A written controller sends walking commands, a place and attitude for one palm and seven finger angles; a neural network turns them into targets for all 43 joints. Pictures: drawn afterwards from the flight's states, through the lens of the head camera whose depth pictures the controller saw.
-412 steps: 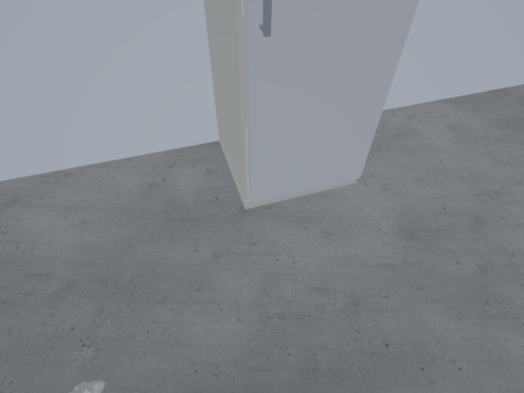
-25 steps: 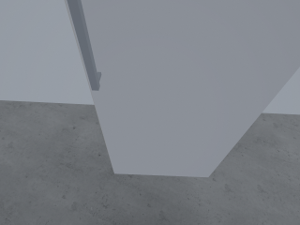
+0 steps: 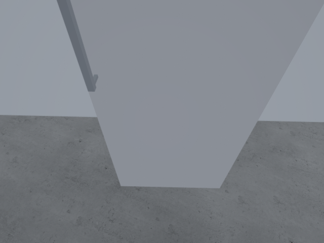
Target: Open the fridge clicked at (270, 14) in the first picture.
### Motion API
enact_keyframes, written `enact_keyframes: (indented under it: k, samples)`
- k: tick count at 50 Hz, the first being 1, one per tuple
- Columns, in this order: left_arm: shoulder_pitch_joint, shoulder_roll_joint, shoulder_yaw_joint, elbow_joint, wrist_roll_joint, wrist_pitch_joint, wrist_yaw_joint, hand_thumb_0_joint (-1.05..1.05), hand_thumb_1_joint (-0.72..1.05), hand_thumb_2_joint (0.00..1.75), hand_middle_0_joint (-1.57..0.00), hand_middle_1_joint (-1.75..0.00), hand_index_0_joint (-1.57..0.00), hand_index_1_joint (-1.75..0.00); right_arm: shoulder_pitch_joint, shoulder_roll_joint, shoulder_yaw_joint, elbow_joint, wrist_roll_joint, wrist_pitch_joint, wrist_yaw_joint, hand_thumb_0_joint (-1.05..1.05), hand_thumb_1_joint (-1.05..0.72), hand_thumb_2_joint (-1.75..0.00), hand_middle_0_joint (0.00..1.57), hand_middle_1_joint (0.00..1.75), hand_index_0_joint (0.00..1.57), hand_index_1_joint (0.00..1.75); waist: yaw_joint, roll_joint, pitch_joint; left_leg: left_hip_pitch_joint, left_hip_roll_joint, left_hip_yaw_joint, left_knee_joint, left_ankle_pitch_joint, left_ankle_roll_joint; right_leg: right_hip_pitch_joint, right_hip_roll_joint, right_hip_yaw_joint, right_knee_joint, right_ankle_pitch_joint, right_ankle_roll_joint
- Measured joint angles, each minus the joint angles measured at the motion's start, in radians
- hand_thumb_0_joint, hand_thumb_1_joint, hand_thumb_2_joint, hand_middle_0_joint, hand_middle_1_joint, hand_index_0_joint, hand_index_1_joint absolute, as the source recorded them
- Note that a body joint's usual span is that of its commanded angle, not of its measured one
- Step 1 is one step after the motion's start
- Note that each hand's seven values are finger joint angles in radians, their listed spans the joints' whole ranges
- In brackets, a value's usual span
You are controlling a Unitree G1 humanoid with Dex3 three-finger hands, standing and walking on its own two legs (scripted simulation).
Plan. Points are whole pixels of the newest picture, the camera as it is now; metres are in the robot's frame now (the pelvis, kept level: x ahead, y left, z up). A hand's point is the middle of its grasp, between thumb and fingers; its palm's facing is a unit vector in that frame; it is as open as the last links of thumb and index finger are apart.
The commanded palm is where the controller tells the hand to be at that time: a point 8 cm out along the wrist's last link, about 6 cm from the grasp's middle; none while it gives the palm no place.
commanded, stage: come to a stop and stand still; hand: left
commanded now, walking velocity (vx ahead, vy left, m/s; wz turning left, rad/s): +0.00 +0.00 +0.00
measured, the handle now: (77, 31) +0.51 +0.24 +0.27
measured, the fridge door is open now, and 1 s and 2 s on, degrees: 0 0 0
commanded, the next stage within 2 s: look again from close up in 1.18 s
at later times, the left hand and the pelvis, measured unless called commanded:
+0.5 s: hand out of the picture -0.03 +0.16 -0.18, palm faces +0.02 -0.99 -0.15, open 7.4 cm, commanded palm none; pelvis -0.02 +0.01 +0.00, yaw +0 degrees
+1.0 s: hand out of the picture +0.04 +0.27 -0.16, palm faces +0.02 -0.96 -0.29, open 7.4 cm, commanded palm none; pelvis -0.02 +0.05 +0.00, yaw +0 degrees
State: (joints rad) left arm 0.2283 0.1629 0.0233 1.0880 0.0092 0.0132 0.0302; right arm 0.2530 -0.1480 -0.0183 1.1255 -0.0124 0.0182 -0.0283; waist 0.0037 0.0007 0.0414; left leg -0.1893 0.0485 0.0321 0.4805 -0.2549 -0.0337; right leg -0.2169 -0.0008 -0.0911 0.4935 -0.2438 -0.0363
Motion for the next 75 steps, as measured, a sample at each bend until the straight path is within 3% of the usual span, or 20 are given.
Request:
enact_keyframes:
  k: [7, 23, 26, 29, 34, 42, 55, 75]
  samples:
    - [0.019, -0.008, -0.007, 0.032, -0.002, -0.003, -0.004, 0.00, 0.92, 0.89, -0.21, -0.30, -0.20, -0.29, 0.049, 0.026, 0.011, 0.033, -0.002, -0.003, 0.003, 0.01, -0.90, -0.90, 0.20, 0.30, 0.20, 0.30, 0.000, 0.000, -0.002, 0.019, -0.002, 0.005, -0.070, 0.055, 0.001, 0.018, 0.002, 0.003, -0.070, 0.054, -0.001]
    - [0.085, -0.054, -0.007, 0.056, 0.003, -0.008, -0.001, 0.00, 0.90, 0.89, -0.20, -0.30, -0.20, -0.29, 0.099, 0.047, 0.010, 0.027, -0.003, -0.016, -0.002, 0.01, -0.90, -0.90, 0.20, 0.30, 0.20, 0.30, -0.002, -0.011, -0.025, -0.015, -0.014, 0.017, -0.059, 0.056, 0.017, -0.016, -0.009, 0.016, -0.066, 0.065, 0.012]
    - [0.097, -0.044, -0.024, 0.017, 0.012, -0.022, -0.003, 0.00, 0.90, 0.89, -0.21, -0.30, -0.20, -0.29, 0.099, 0.035, 0.011, -0.027, -0.009, -0.021, 0.009, 0.01, -0.90, -0.90, 0.20, 0.30, 0.20, 0.30, -0.018, -0.009, -0.012, -0.043, -0.018, 0.008, -0.011, 0.038, 0.022, -0.035, -0.017, 0.007, -0.026, 0.048, 0.013]
    - [0.114, -0.034, -0.021, -0.015, 0.015, -0.022, 0.003, 0.00, 0.90, 0.89, -0.21, -0.30, -0.20, -0.29, 0.105, 0.013, 0.001, -0.071, -0.012, -0.024, 0.004, 0.01, -0.90, -0.90, 0.20, 0.30, 0.20, 0.30, -0.027, 0.002, -0.041, -0.074, -0.020, -0.001, 0.060, -0.003, 0.030, -0.054, -0.022, 0.000, 0.023, 0.014, 0.019]
    - [0.112, -0.003, -0.011, -0.058, 0.017, -0.014, 0.009, 0.00, 0.90, 0.89, -0.21, -0.30, -0.20, -0.29, 0.094, -0.011, -0.005, -0.113, -0.009, -0.025, 0.005, 0.01, -0.90, -0.90, 0.20, 0.30, 0.20, 0.30, -0.022, -0.006, -0.077, -0.075, -0.028, 0.005, 0.108, -0.042, 0.043, -0.053, -0.032, 0.008, 0.066, -0.017, 0.033]
    - [0.060, 0.050, -0.010, -0.109, 0.014, -0.021, 0.005, 0.00, 0.90, 0.89, -0.20, -0.30, -0.20, -0.29, 0.033, -0.046, 0.005, -0.143, -0.003, -0.038, 0.010, 0.01, -0.90, -0.90, 0.20, 0.30, 0.20, 0.30, -0.006, -0.005, -0.071, -0.036, -0.044, 0.020, 0.074, -0.026, 0.064, -0.015, -0.046, 0.023, 0.027, 0.008, 0.054]
    - [0.040, 0.116, -0.012, -0.102, 0.018, -0.013, -0.007, 0.00, 0.90, 0.89, -0.20, -0.30, -0.20, -0.29, -0.031, -0.117, 0.004, -0.134, -0.005, -0.028, 0.030, 0.01, -0.90, -0.90, 0.20, 0.30, 0.20, 0.30, -0.001, 0.001, -0.040, -0.013, -0.069, 0.035, -0.010, 0.037, 0.080, -0.003, -0.066, 0.036, -0.037, 0.064, 0.068]
    - [0.031, 0.116, -0.032, -0.027, 0.014, -0.019, -0.013, 0.00, 0.90, 0.89, -0.21, -0.30, -0.20, -0.30, -0.030, -0.140, 0.011, -0.045, 0.003, -0.022, 0.036, 0.01, -0.90, -0.90, 0.20, 0.30, 0.20, 0.30, -0.007, -0.006, -0.012, 0.001, -0.065, 0.023, -0.064, 0.071, 0.068, 0.013, -0.060, 0.024, -0.088, 0.091, 0.061]
